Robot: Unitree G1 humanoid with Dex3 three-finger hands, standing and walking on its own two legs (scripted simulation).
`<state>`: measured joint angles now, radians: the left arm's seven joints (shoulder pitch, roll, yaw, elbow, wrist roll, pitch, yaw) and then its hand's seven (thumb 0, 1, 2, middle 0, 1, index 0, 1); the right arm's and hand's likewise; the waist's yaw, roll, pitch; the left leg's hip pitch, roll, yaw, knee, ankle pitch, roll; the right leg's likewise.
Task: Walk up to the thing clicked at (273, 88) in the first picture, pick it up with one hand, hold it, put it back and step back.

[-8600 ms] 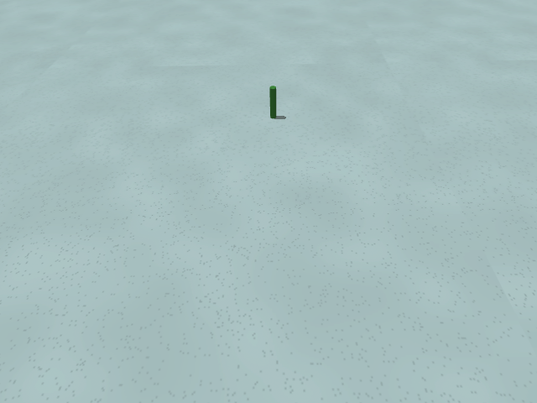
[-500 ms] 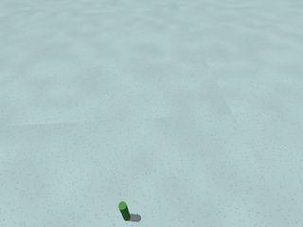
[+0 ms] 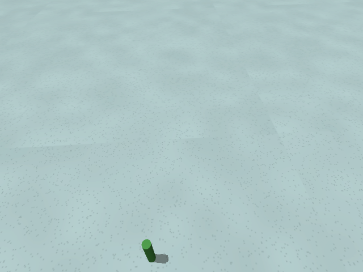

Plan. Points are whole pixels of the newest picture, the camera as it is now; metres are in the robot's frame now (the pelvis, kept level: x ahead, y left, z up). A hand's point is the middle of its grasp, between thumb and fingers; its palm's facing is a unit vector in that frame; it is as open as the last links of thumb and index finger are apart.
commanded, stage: go down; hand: left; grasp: from the side
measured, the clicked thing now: (149, 251) +0.37 +0.19 -0.67
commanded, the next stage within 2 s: none
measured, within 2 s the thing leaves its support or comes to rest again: neither
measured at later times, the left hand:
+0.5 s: hand out of the picture +0.16 +0.27 -0.17, palm faces +0.04 -0.94 -0.33, open 14.2 cm
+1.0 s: hand out of the picture +0.14 +0.29 -0.20, palm faces +0.09 -0.94 -0.32, open 17.5 cm
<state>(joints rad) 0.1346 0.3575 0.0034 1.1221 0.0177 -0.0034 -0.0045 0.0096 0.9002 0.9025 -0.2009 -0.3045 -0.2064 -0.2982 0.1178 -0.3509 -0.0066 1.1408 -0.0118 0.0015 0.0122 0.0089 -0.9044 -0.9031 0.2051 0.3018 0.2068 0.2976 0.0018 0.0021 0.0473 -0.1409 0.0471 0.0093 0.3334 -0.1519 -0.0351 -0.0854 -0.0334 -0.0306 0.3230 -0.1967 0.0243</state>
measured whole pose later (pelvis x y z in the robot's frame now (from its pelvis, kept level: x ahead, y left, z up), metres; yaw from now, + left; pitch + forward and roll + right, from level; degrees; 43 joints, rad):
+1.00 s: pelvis +0.00 +0.01 -0.09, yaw +0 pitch +15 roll -2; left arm 0.24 0.37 0.28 0.50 0.03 0.23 -0.12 0.00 -0.58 0.03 -0.09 -0.08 -0.09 -0.08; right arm 0.21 -0.23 -0.02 0.56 0.00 -0.15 -0.08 0.01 -0.88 -0.90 0.21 0.30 0.21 0.30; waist -0.03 0.00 -0.12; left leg -0.88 0.07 -0.04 1.09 -0.48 -0.03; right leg -0.80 -0.02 -0.04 1.05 -0.52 0.03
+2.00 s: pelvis -0.07 +0.01 -0.29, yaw -4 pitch +32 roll -5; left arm -0.34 0.69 0.68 0.91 -0.13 -0.31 -0.58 -0.01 -0.53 0.06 -0.05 -0.07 -0.05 -0.06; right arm 0.12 -0.31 0.03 0.66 -0.04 -0.18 -0.06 0.01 -0.90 -0.90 0.21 0.30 0.21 0.30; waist -0.04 -0.02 -0.16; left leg -1.82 0.06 -0.12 1.90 -0.63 -0.04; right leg -1.72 0.00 -0.05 1.86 -0.69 0.03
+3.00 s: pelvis -0.08 +0.01 -0.37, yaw -6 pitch +32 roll -6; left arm -0.52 0.83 0.79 1.01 -0.17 -0.32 -0.71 -0.01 -0.54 0.07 -0.04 -0.04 -0.03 -0.05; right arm 0.12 -0.34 0.07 0.70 -0.04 -0.16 -0.03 0.01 -0.92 -0.91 0.21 0.30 0.21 0.30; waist -0.05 -0.03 -0.13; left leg -2.07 0.05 -0.16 2.16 -0.66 -0.05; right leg -1.97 0.01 -0.05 2.13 -0.73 0.03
